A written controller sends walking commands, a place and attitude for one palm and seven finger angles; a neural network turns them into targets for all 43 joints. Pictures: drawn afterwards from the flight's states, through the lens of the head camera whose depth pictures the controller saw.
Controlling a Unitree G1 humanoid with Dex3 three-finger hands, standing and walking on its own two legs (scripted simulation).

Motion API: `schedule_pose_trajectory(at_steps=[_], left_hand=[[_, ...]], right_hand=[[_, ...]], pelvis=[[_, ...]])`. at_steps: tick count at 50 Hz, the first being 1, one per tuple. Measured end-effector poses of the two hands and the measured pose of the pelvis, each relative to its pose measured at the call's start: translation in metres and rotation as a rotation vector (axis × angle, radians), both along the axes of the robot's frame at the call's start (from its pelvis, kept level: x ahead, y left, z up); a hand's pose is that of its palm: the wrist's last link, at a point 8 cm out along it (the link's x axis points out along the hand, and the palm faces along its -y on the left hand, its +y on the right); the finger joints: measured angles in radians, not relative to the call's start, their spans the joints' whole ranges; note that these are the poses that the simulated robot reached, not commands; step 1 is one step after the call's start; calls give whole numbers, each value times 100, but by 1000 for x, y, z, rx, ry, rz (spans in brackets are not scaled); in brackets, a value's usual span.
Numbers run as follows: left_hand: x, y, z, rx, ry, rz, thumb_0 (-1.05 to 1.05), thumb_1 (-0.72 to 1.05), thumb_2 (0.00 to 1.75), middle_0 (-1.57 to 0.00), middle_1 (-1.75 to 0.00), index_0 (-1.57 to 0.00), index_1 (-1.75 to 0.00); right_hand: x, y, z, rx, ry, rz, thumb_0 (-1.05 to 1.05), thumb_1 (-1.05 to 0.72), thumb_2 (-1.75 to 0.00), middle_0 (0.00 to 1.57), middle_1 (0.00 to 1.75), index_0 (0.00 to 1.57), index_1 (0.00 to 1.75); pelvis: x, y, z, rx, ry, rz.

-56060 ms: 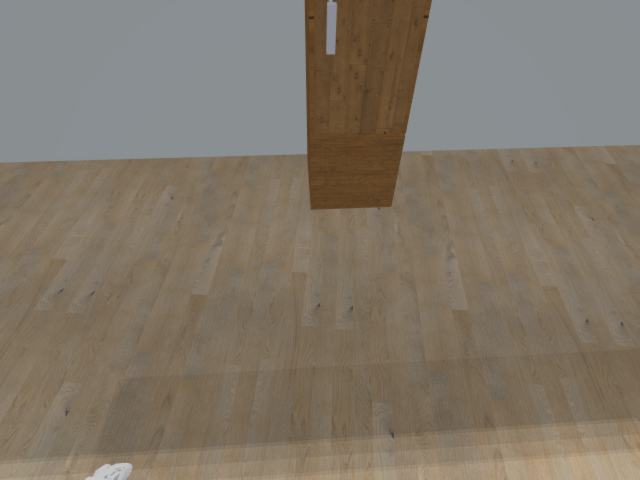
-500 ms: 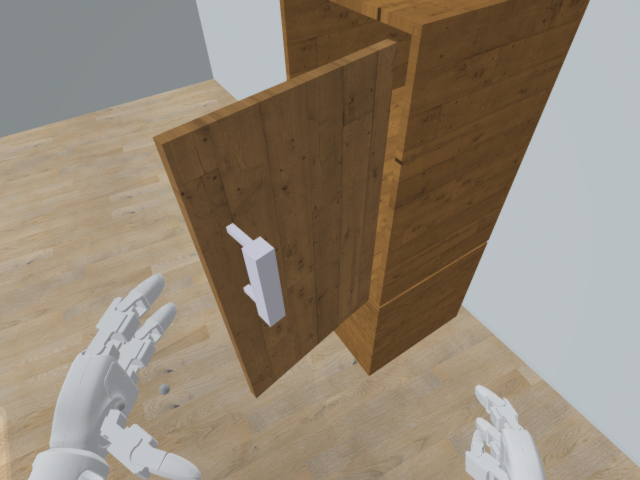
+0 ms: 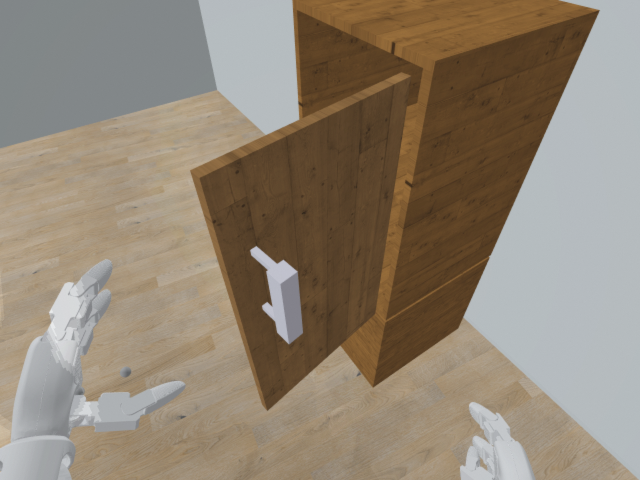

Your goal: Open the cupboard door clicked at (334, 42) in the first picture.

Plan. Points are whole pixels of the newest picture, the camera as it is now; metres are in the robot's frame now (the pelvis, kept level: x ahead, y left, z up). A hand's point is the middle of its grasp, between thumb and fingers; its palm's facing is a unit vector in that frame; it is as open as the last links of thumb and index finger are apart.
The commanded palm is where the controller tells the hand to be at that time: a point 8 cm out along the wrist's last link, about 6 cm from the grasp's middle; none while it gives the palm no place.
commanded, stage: draw the hand back to the body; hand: left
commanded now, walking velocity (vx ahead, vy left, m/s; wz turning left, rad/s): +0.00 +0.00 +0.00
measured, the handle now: (275, 294) +0.34 +0.11 +0.05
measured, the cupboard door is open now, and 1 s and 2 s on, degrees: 100 100 100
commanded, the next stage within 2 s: step back with the hand held close in 0.74 s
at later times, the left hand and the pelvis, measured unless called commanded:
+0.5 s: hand (81, 325) +0.20 +0.25 +0.17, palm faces +0.47 -0.79 -0.40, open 7.9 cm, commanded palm +0.15 +0.29 +0.18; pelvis +0.01 -0.01 +0.01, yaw -1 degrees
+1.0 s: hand (93, 330) +0.20 +0.24 +0.17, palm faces +0.42 -0.78 -0.46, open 7.4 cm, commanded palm +0.14 +0.27 +0.18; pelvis +0.00 -0.02 +0.01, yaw -1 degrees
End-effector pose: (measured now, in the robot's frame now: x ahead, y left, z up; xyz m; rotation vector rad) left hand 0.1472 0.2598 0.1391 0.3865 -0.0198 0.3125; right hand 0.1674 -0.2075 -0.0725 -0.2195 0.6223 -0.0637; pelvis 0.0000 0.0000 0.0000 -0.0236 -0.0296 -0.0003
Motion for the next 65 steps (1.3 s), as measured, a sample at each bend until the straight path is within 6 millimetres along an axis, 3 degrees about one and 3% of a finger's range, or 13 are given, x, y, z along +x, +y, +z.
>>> schedule_pose_trajectory(at_steps=[19, 27, 34, 50, 57, 65], left_hand=[[13, 29, 46, 116, -118, 112, 0, 63, 79, -20, -30, -21, -31], [13, 24, 40, 82, -103, 138, 1, 82, 87, -20, -30, -21, -30], [11, 13, 38, 80, -90, 114, 1, 87, 89, -21, -30, -21, -31], [10, 14, 50, 157, -117, 81, 1, 89, 90, -21, -30, -22, -31], [7, 15, 40, 179, -46, -6, 1, 89, 90, -21, -30, -22, -31], [-19, 32, 46, 219, -94, -31, 1, 88, 90, -21, -30, -22, -31]], right_hand=[[20, -14, 6, -3, 33, -6, 1, -90, -90, 20, 30, 21, 30], [23, -25, 7, -5, 44, -4, 1, -90, -90, 20, 30, 21, 30], [20, -32, 6, -8, 48, -13, 1, -90, -90, 20, 30, 21, 30], [4, -43, 5, -6, 77, -57, 1, -90, -90, 20, 30, 21, 30], [-18, -49, 7, -34, 105, -135, 1, -90, -90, 20, 30, 21, 30], [-53, -38, 11, -58, 114, -167, 1, -90, -90, 20, 30, 20, 30]], pelvis=[[13, -6, 11, 12, -36, -14], [12, -14, 13, 14, -40, -12], [12, -20, 13, 14, -47, -13], [-2, -24, 13, 0, -3, -16], [-18, -11, 12, 5, 32, -38], [-45, 5, 8, 7, 26, -43]])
